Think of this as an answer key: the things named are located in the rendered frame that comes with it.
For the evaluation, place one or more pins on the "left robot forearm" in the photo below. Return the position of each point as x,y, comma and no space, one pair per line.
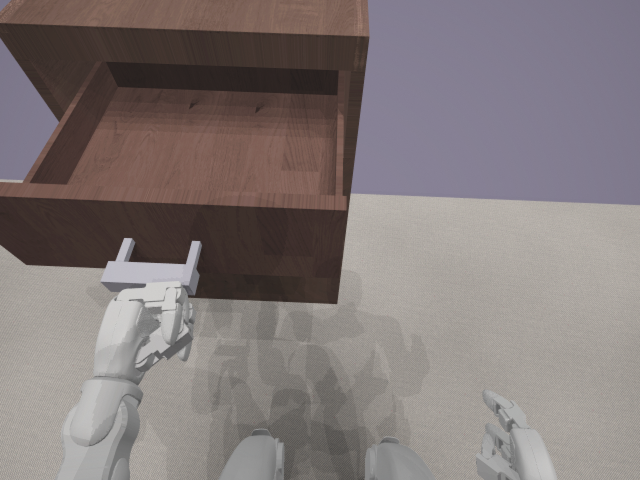
99,431

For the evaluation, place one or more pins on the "robot left thigh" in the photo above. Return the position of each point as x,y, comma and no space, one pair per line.
257,457

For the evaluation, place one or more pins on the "robot right thigh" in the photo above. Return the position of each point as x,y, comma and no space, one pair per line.
391,461

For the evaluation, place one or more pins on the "right robot hand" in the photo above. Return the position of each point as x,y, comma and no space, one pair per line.
524,454

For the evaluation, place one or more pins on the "cabinet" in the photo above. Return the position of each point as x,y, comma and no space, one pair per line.
57,43

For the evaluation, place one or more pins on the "robot thigh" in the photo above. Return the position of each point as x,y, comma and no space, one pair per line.
391,461
257,457

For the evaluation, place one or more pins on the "drawer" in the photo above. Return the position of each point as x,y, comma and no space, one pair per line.
246,160

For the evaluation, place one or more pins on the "handle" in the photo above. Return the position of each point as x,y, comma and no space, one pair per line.
122,274

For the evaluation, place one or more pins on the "left robot hand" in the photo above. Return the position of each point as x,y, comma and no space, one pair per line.
160,312

